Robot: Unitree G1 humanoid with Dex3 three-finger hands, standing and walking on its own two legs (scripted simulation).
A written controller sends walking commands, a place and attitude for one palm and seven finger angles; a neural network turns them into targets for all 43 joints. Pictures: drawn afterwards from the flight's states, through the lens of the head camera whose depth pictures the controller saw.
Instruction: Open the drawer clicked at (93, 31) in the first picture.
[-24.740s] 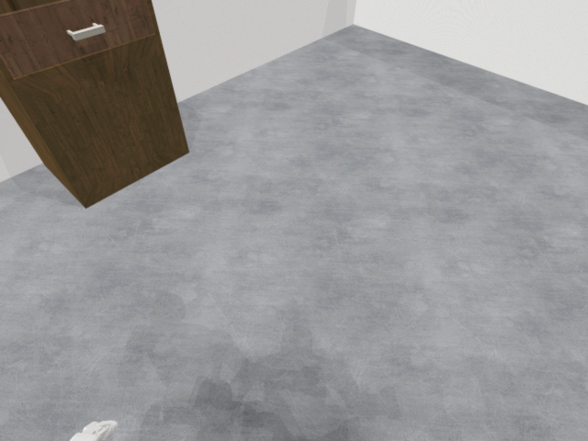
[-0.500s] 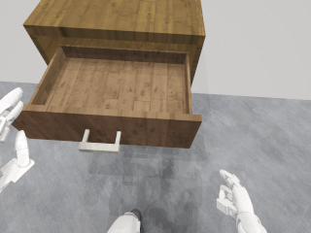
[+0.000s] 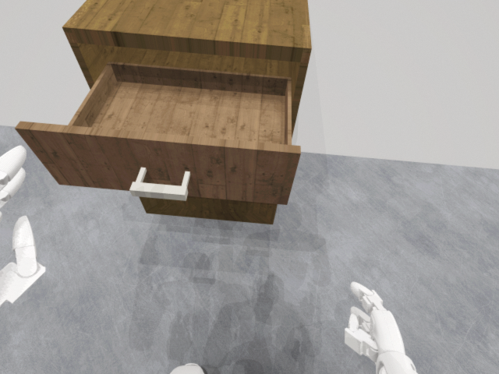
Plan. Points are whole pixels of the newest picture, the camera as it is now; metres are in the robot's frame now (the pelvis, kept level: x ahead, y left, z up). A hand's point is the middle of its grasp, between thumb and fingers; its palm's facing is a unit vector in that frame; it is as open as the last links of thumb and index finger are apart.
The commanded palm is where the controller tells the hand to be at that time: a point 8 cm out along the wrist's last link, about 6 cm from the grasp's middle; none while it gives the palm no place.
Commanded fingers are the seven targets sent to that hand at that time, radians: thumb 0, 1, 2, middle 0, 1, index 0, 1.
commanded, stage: stop stepping back and stand still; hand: left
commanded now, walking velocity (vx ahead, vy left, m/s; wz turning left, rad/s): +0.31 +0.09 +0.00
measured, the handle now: (162, 182) +0.46 +0.21 -0.04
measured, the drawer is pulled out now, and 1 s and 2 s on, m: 0.30 0.30 0.30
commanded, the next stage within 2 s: let the arm hang, fingers relaxed in 0.60 s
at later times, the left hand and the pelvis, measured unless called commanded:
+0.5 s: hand out of the picture +0.11 +0.22 +0.18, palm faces +0.38 -0.78 -0.49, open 7.4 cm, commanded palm +0.05 +0.27 +0.19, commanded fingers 0.00 0.90 0.90 -0.20 -0.30 -0.20 -0.30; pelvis -0.07 -0.02 +0.01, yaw +3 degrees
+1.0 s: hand out of the picture +0.01 +0.16 -0.16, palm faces +0.14 -0.98 -0.16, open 7.0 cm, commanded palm none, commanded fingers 0.00 0.90 0.90 -0.20 -0.30 -0.20 -0.30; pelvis -0.06 -0.01 +0.00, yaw +3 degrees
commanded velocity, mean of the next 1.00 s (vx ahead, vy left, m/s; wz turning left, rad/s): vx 0.09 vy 0.03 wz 0.00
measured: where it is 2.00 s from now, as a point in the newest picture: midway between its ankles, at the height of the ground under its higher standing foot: outside the picture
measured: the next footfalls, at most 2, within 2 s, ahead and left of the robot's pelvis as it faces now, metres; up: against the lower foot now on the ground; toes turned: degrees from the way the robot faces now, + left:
left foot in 0.32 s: -0.05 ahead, +0.11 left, +0.00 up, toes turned +3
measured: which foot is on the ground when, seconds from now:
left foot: down 0.00-0.04, up 0.06-0.30, down 0.32-1.00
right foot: down 0.00-1.00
